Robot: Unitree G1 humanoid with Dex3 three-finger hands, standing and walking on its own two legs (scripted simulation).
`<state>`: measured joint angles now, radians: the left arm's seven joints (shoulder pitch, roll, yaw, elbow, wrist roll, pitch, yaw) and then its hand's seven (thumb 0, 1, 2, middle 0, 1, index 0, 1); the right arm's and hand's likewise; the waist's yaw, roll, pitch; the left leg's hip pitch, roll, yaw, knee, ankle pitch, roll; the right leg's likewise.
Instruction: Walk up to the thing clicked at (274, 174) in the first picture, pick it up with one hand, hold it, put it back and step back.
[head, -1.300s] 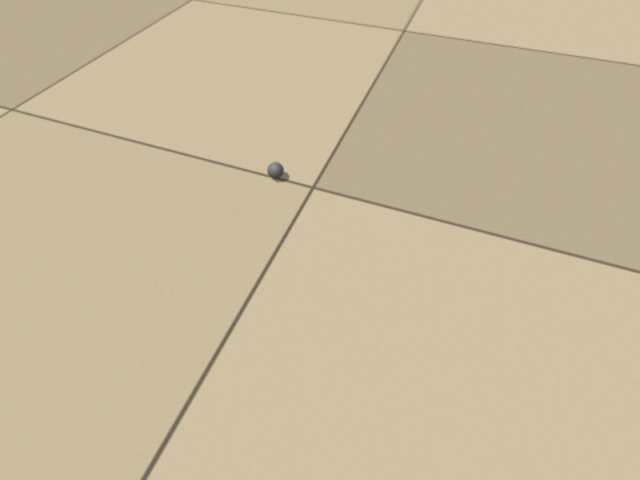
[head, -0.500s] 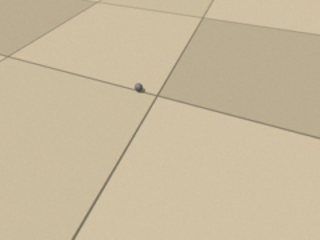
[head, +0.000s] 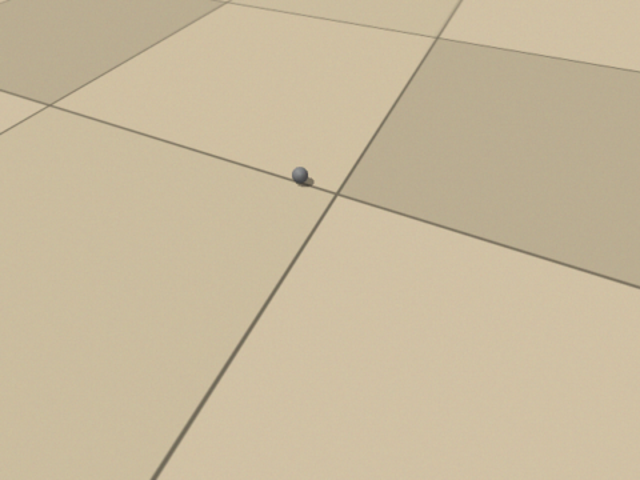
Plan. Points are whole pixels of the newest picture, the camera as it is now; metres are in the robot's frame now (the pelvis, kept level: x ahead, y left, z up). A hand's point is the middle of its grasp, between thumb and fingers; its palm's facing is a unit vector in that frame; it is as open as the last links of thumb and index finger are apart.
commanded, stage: walk up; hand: left
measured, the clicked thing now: (300, 175) +1.49 +0.19 -0.74
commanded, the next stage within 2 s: none
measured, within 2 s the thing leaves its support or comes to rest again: neither
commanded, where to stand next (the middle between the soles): +1.16 +0.00 m, yaw +0 degrees
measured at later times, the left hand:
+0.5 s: hand (133, 365) +0.30 +0.34 -0.15, palm faces -0.09 -0.94 -0.32, open 7.4 cm
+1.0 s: hand (201, 250) +0.53 +0.28 -0.13, palm faces -0.04 -0.93 -0.36, open 7.4 cm
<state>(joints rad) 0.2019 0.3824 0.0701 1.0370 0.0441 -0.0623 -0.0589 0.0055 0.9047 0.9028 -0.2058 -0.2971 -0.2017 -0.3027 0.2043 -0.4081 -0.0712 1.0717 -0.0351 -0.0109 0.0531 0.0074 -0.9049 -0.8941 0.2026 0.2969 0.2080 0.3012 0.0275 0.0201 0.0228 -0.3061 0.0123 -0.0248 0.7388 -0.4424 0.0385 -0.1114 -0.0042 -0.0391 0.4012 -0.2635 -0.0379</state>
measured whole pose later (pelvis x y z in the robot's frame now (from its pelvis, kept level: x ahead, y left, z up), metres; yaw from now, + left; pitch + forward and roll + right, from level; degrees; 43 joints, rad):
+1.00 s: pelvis +0.46 +0.02 +0.00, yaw -2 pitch -3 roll -1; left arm 0.29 0.38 0.05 0.87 0.01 -0.08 -0.06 0.01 0.90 0.90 -0.21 -0.30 -0.20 -0.30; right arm 0.26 -0.44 -0.07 0.85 -0.01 -0.05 0.06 0.00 -0.91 -0.89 0.20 0.30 0.21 0.30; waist 0.02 0.05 0.07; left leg -0.54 0.09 -0.04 0.91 -0.21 0.00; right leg -0.11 0.02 -0.09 0.42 -0.26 -0.04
